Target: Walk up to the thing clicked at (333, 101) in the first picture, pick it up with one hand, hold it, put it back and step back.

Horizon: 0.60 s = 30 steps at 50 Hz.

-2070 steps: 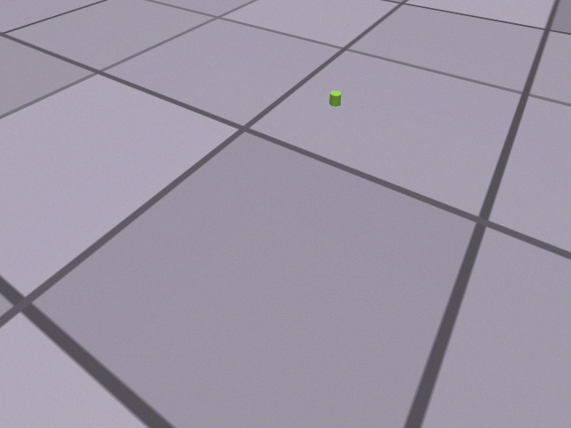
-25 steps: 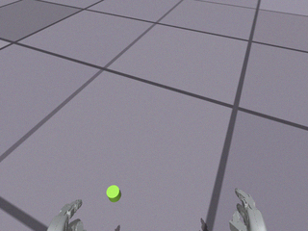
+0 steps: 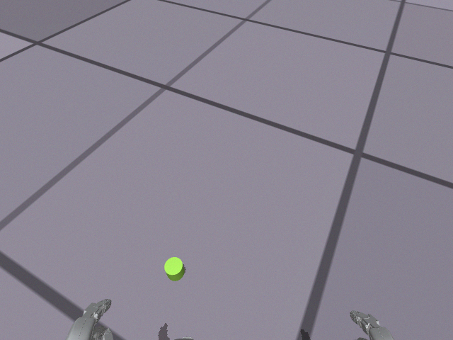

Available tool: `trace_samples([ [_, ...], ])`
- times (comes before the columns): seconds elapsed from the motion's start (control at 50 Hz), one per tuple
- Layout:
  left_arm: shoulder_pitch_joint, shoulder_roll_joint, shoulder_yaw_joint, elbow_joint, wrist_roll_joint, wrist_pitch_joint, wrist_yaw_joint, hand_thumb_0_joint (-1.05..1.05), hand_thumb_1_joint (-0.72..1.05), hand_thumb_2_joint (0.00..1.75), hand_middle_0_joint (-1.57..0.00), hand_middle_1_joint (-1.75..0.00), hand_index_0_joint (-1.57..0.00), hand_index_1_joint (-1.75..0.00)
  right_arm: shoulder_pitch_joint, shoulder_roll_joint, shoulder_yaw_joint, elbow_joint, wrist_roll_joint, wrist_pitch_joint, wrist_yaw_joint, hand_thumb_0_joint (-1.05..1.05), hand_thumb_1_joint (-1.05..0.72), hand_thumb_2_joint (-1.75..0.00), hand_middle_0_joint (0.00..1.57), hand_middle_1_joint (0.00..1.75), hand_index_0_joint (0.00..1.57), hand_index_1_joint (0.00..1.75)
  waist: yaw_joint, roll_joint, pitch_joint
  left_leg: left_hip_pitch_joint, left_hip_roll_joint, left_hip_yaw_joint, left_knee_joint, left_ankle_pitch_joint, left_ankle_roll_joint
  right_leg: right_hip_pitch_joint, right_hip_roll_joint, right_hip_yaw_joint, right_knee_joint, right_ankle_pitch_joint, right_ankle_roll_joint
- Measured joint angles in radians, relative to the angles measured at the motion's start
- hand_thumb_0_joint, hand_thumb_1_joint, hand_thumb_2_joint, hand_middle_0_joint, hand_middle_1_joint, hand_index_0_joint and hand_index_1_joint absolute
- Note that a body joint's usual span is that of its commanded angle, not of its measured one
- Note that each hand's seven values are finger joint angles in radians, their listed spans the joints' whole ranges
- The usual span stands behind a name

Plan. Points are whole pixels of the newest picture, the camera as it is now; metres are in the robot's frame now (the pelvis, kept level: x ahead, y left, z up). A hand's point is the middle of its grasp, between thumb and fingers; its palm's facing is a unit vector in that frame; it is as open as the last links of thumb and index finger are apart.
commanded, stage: stand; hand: left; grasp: from above
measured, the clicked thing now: (174, 269) +0.49 +0.23 -0.70
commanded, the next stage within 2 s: none
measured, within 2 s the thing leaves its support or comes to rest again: neither
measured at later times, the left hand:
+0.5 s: hand out of the picture +0.05 +0.24 -0.12, palm faces +0.03 -0.95 -0.32, open 7.3 cm
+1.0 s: hand out of the picture +0.06 +0.24 -0.12, palm faces +0.01 -0.94 -0.34, open 7.3 cm
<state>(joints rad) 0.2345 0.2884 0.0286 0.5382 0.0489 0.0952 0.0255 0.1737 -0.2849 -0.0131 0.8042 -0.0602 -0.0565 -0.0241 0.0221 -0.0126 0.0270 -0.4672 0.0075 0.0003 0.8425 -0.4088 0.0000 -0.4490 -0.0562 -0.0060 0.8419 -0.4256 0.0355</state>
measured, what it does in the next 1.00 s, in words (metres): stands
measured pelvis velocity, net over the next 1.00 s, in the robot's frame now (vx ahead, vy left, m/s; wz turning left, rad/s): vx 0.01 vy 0.00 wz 0.01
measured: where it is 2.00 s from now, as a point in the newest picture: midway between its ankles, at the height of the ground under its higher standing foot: outside the picture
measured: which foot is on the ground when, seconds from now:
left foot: down 0.00-1.00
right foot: down 0.00-1.00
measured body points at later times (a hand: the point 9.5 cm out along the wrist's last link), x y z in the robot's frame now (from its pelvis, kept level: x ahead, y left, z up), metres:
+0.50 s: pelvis +0.01 +0.00 +0.04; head +0.01 +0.00 +0.49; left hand +0.05 +0.29 -0.10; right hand +0.08 -0.27 -0.10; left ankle +0.02 +0.12 -0.70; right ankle +0.01 -0.14 -0.70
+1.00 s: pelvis +0.01 +0.00 +0.05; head +0.01 +0.00 +0.49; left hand +0.05 +0.29 -0.09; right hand +0.07 -0.29 -0.10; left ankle +0.02 +0.12 -0.70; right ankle +0.01 -0.14 -0.70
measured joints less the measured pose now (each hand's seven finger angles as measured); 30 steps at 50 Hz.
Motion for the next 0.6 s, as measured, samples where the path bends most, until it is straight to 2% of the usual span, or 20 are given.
trace_samples([
  [0.12, 0.006, 0.006, 0.018, 0.212, 0.002, -0.043, 0.003, 0.01, 0.91, 0.9, -0.2, -0.3, -0.21, -0.3, 0.014, -0.015, -0.027, 0.081, 0.005, 0.03, 0.01, 0.01, -0.9, -0.9, 0.21, 0.3, 0.21, 0.3, -0.003, 0.014, 0.009, 0.083, 0.0, -0.002, -0.089, 0.035, 0.002, 0.089, 0.001, -0.006, -0.101, 0.042, 0.004],
  [0.26, 0.013, -0.003, 0.014, 0.371, -0.009, -0.074, 0.003, 0.01, 0.91, 0.9, -0.2, -0.3, -0.2, -0.3, 0.012, -0.01, -0.029, 0.163, 0.016, 0.045, 0.006, 0.01, -0.91, -0.9, 0.2, 0.3, 0.21, 0.3, -0.003, 0.023, 0.022, 0.172, -0.002, -0.005, -0.199, 0.084, 0.003, 0.183, 0.0, -0.013, -0.219, 0.093, 0.006],
  [0.6, -0.057, -0.003, 0.0, 0.554, -0.018, -0.093, 0.002, 0.0, 0.91, 0.9, -0.2, -0.3, -0.21, -0.3, -0.026, -0.006, -0.014, 0.283, 0.036, 0.05, 0.002, 0.0, -0.91, -0.9, 0.2, 0.3, 0.21, 0.3, -0.006, 0.027, 0.039, 0.317, -0.007, -0.003, -0.412, 0.192, 0.001, 0.326, -0.002, -0.018, -0.428, 0.2, 0.009],
])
